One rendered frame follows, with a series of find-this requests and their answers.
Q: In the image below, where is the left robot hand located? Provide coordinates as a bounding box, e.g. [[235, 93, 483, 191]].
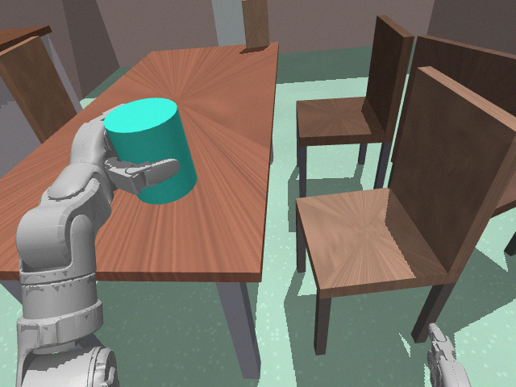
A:
[[69, 103, 180, 195]]

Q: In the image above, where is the table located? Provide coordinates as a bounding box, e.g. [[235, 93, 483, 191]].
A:
[[0, 42, 279, 379]]

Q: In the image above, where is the left robot arm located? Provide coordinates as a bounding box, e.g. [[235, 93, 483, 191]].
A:
[[15, 163, 119, 387]]

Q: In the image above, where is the right robot hand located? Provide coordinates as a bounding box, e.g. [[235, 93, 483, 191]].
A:
[[427, 323, 472, 387]]

